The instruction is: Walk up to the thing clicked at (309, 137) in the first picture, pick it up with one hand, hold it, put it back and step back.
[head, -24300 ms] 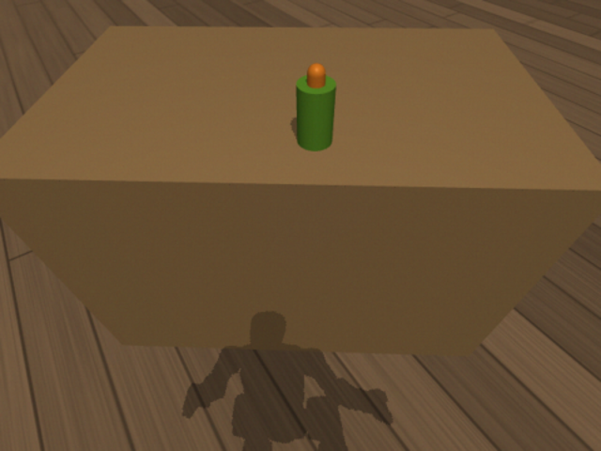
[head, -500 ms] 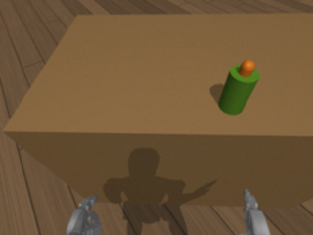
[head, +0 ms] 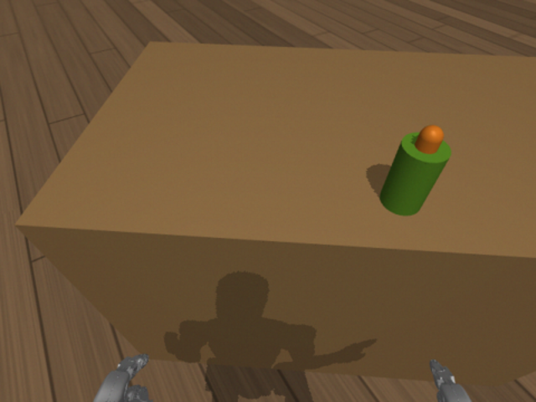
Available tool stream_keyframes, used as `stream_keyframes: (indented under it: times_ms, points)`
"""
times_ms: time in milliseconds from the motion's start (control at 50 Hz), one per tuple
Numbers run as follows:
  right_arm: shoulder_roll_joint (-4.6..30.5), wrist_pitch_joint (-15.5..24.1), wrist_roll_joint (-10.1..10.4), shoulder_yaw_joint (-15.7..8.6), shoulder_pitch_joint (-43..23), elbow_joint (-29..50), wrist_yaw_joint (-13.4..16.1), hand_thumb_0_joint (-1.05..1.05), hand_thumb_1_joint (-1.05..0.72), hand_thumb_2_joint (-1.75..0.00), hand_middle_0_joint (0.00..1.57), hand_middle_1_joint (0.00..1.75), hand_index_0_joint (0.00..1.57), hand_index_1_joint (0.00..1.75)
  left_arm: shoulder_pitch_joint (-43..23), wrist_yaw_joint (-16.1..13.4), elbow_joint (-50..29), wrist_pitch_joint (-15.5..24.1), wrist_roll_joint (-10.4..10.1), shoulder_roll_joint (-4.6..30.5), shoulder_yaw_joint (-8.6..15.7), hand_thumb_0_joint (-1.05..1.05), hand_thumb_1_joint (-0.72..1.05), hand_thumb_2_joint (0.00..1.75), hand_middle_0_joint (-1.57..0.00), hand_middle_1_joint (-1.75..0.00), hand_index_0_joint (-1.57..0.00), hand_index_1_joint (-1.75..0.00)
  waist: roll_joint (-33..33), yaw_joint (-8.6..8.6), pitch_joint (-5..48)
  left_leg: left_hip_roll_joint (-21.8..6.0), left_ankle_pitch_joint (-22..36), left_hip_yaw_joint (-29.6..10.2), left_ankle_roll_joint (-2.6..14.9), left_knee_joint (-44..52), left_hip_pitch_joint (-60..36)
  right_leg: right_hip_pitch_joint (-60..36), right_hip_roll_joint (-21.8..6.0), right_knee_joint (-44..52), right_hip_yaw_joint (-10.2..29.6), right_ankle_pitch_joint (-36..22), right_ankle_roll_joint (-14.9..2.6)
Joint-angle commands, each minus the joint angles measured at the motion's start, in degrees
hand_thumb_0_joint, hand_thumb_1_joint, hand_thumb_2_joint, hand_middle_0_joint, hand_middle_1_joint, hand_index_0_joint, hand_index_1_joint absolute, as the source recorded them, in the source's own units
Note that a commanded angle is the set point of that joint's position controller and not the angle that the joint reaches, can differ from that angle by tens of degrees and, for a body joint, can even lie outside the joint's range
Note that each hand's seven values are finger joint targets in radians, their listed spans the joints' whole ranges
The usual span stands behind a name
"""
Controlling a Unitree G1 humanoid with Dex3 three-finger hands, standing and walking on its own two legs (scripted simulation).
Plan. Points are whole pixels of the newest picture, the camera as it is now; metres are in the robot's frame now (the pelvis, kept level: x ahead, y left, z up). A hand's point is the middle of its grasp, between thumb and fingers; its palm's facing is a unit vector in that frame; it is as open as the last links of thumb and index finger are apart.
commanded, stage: home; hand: right
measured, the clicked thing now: (415, 168) +0.45 -0.20 +0.11
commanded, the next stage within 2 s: stand in 1.56 s
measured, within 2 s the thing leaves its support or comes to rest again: neither
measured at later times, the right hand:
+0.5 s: hand out of the picture +0.03 -0.27 -0.14, palm faces -0.09 +0.93 -0.36, open 17.5 cm
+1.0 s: hand out of the picture +0.04 -0.27 -0.14, palm faces -0.08 +0.93 -0.36, open 17.5 cm
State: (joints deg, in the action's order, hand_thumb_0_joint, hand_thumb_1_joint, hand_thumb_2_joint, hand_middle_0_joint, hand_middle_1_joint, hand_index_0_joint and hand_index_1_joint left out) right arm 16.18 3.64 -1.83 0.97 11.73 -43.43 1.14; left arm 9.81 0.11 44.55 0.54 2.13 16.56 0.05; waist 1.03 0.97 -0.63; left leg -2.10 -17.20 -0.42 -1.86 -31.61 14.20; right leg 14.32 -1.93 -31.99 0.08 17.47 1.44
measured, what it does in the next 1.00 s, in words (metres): stands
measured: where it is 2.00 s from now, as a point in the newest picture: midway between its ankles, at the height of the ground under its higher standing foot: outside the picture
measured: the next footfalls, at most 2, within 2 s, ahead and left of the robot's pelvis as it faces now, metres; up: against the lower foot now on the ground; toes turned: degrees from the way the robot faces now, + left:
none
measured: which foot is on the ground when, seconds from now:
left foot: down 0.00-1.00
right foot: down 0.00-1.00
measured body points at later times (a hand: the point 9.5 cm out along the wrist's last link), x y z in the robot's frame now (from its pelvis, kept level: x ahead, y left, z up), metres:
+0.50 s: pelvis -0.03 -0.01 +0.01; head -0.03 -0.01 +0.46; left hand +0.02 +0.30 -0.12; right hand +0.04 -0.32 -0.12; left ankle -0.01 +0.14 -0.73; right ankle -0.01 -0.14 -0.73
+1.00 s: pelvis -0.03 -0.01 +0.01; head -0.03 -0.01 +0.46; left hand +0.03 +0.29 -0.12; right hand +0.05 -0.32 -0.12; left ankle -0.01 +0.14 -0.73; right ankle -0.01 -0.14 -0.73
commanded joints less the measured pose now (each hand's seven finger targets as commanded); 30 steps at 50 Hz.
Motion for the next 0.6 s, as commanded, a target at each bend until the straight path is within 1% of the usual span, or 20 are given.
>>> stream_keyframes:
  times_ms: [0,20,60,80,100,140,160,180,200,220,260,300,380,420,460,480,500,520,560,580]
  points:
    - [12.6,0.8,0.2,-3.6,-3.1,0.0,0.1,0.0,0.58,-0.03,0.05,0.05,0.05,0.05,-1.2,-0.3,-0.4,1.4,-0.4,12.4,3.2,0.0,0.9,0.9,-0.2,-0.3,-0.2,-0.3,-0.6,-0.02,3.3,-3.8,15.1,-2.4,3.48,5.2,-1.0,-2.6,-3.7,5.9,2.6,-12.6,-3.17]
    - [13.3,0.7,0.2,-3.5,-2.6,-1.4,0.0,0.0,0.6,-0.03,0.05,0.04,0.05,0.04,-2.4,-0.2,0.6,1.2,-0.4,12.4,3.1,0.0,0.9,0.9,-0.2,-0.3,-0.2,-0.3,-1.5,-0.51,2.5,-4.0,14.4,-3.0,3.52,6.3,-0.5,-3.0,-3.5,6.1,2.7,-11.0,-3.17]
    - [14.6,0.4,0.2,-3.2,-4.0,-3.8,-0.1,0.0,0.59,-0.03,0.05,0.04,0.05,0.04,-2.1,0.0,2.9,0.8,-0.7,12.6,2.6,0.0,0.9,0.9,-0.2,-0.3,-0.2,-0.3,-3.0,0.22,2.1,-4.6,13.9,-3.8,3.61,8.0,-0.6,-4.1,-3.3,7.2,2.7,-10.0,-3.11]
    - [15.0,0.2,0.3,-3.1,-4.2,-4.8,-0.2,0.0,0.58,-0.03,0.05,0.05,0.05,0.05,-2.5,0.1,4.1,0.7,-0.6,13.0,2.5,0.0,0.9,0.9,-0.2,-0.3,-0.2,-0.3,-3.1,-0.13,2.6,-4.6,13.2,-4.0,3.47,8.6,-0.7,-4.9,-3.3,7.6,2.6,-9.4,-3.09]
    - [15.1,0.1,0.4,-2.8,-4.2,-6.1,-0.2,0.0,0.57,-0.04,0.05,0.05,0.05,0.05,-2.8,0.2,5.3,0.6,-0.7,13.6,2.3,0.0,0.9,0.9,-0.2,-0.3,-0.2,-0.3,-2.5,-0.09,2.4,-4.7,14.2,-4.0,3.34,9.1,-1.7,-5.1,-3.4,8.1,2.9,-10.1,-3.21]
    - [15.9,-0.3,0.6,-2.5,-4.5,-8.3,-0.2,0.0,0.57,-0.04,0.05,0.05,0.05,0.05,-3.4,0.2,7.4,0.5,-0.8,14.5,2.0,0.0,0.9,0.9,-0.2,-0.3,-0.2,-0.3,-2.5,-0.26,1.8,-4.6,12.5,-4.3,3.14,10.4,-1.3,-6.2,-3.6,9.6,3.1,-9.3,-3.09]
    - [16.4,-0.3,0.6,-2.4,-4.7,-9.1,-0.3,0.0,0.57,-0.04,0.05,0.05,0.05,0.05,-3.0,0.2,8.4,0.6,-0.8,14.8,1.9,0.0,0.9,0.9,-0.2,-0.3,-0.2,-0.3,-1.9,-0.19,2.6,-4.7,13.1,-4.1,3.24,10.3,-2.6,-6.7,-3.9,10.2,3.2,-10.2,-3.08]
    - [16.4,-0.6,0.8,-2.2,-5.1,-10.0,-0.3,0.0,0.57,-0.04,0.05,0.05,0.05,0.05,-3.2,0.1,9.4,0.6,-0.8,15.5,1.7,0.0,0.9,0.9,-0.2,-0.3,-0.2,-0.3,-0.8,-0.25,1.3,-4.2,11.1,-4.0,2.87,10.6,-3.3,-4.9,-4.1,11.6,3.8,-8.3,-3.14]
    - [16.8,-0.9,0.8,-2.1,-4.6,-10.9,-0.4,0.0,0.57,-0.04,0.05,0.05,0.05,0.05,-3.9,0.1,10.0,0.7,-0.7,16.0,1.7,0.0,0.9,0.9,-0.2,-0.3,-0.2,-0.3,-0.6,-0.71,1.6,-4.2,10.5,-3.9,2.87,10.6,-3.9,-5.2,-4.5,12.4,4.1,-8.1,-3.25]
    - [17.2,-0.9,0.8,-2.1,-4.2,-11.7,-0.4,0.0,0.56,-0.04,0.05,0.05,0.05,0.05,-4.1,0.1,10.7,0.6,-0.8,16.3,1.5,0.0,0.9,0.9,-0.2,-0.3,-0.2,-0.3,-1.0,-0.83,2.5,-4.4,11.9,-3.8,2.95,10.8,-4.7,-6.1,-4.5,12.2,4.0,-9.9,-3.27]
    - [17.5,-1.2,0.8,-1.9,-4.7,-13.1,-0.4,0.0,0.57,-0.04,0.05,0.05,0.05,0.05,-3.9,0.0,12.1,0.6,-1.0,16.9,1.4,0.0,0.9,0.9,-0.2,-0.3,-0.2,-0.3,-0.9,-0.75,1.8,-4.4,10.8,-3.9,2.76,11.3,-5.5,-5.3,-4.6,13.2,4.4,-8.9,-3.31]
    - [17.6,-1.5,0.8,-1.6,-4.2,-14.2,-0.6,0.0,0.57,-0.04,0.05,0.05,0.05,0.05,-3.7,0.0,13.3,0.6,-1.1,17.3,1.2,0.0,0.9,0.9,-0.2,-0.3,-0.2,-0.3,-0.8,-0.86,0.7,-4.2,7.0,-4.0,2.71,12.4,-4.3,-5.3,-4.5,14.7,4.5,-5.7,-3.04]
    - [18.1,-1.6,0.7,-1.6,-4.2,-15.5,-0.6,0.0,0.58,-0.04,0.05,0.05,0.05,0.05,-3.6,0.1,14.9,0.5,-1.0,17.7,1.3,0.0,0.9,0.9,-0.2,-0.3,-0.2,-0.3,-1.3,-0.68,-0.5,-4.4,4.5,-4.5,2.74,14.0,-3.6,-4.8,-4.3,15.2,4.6,-3.5,-3.04]
    - [18.2,-1.8,0.7,-1.5,-3.8,-16.0,-0.6,0.0,0.58,-0.03,0.05,0.05,0.05,0.05,-3.2,0.1,15.5,0.3,-1.0,17.8,1.4,0.0,0.9,0.9,-0.2,-0.3,-0.2,-0.3,-1.5,-0.64,-2.5,-4.2,-0.5,-4.8,2.69,15.0,-1.8,-3.4,-3.9,16.0,4.8,0.5,-2.87]
    - [18.4,-1.7,0.6,-1.6,-4.1,-16.2,-0.6,0.0,0.58,-0.03,0.05,0.05,0.05,0.05,-3.0,0.2,16.0,0.3,-1.0,17.4,1.5,0.0,0.9,0.9,-0.2,-0.3,-0.2,-0.3,-1.8,-0.32,-2.1,-4.6,-0.5,-5.3,2.86,15.6,-1.2,-4.8,-3.9,15.0,4.5,-1.4,-2.98]
    - [18.4,-1.8,0.6,-1.7,-4.9,-16.1,-0.6,0.0,0.57,-0.04,0.05,0.05,0.05,0.05,-2.3,0.2,16.3,0.3,-1.0,17.2,1.4,0.0,0.9,0.9,-0.2,-0.3,-0.2,-0.3,-2.6,-0.12,-1.9,-4.5,-1.9,-5.2,2.91,15.4,-1.9,-3.2,-3.7,15.7,4.5,-0.3,-2.92]
    - [18.2,-1.9,0.7,-1.8,-4.6,-16.2,-0.7,0.0,0.57,-0.04,0.05,0.05,0.05,0.05,-2.1,0.2,16.5,0.4,-0.9,17.5,1.6,0.0,0.9,0.9,-0.2,-0.3,-0.2,-0.3,-1.5,-0.22,-2.6,-4.1,-3.0,-5.1,2.87,15.1,-1.8,-2.5,-3.8,16.5,4.9,2.0,-2.86]
    - [17.6,-2.0,0.7,-1.7,-3.4,-16.4,-0.7,0.0,0.57,-0.04,0.05,0.05,0.05,0.05,-2.6,0.2,16.6,0.4,-0.9,17.9,1.8,0.0,0.9,0.9,-0.2,-0.3,-0.2,-0.3,-0.3,-0.73,-2.5,-4.1,-3.1,-5.1,2.9,15.2,-1.8,-2.2,-3.9,16.5,5.1,3.0,-2.99]
    - [17.5,-1.8,0.7,-1.7,-3.4,-16.3,-0.8,0.0,0.57,-0.04,0.05,0.05,0.05,0.05,-3.0,0.2,16.5,0.6,-1.0,17.3,1.8,0.0,0.9,0.9,-0.2,-0.3,-0.2,-0.3,-0.5,-0.73,-1.1,-4.5,0.3,-5.1,3.04,14.8,-2.6,-3.7,-4.1,15.9,5.1,-0.8,-3.2]
    - [17.7,-1.7,0.8,-1.8,-3.7,-16.3,-0.7,0.0,0.58,-0.03,0.05,0.05,0.05,0.05,-2.9,0.1,16.5,0.6,-1.1,17.0,1.7,0.0,0.9,0.9,-0.2,-0.3,-0.2,-0.3,-0.9,-0.59,-1.4,-4.3,1.4,-4.9,2.97,14.5,-2.8,-3.4,-4.2,16.0,5.2,-1.2,-3.19]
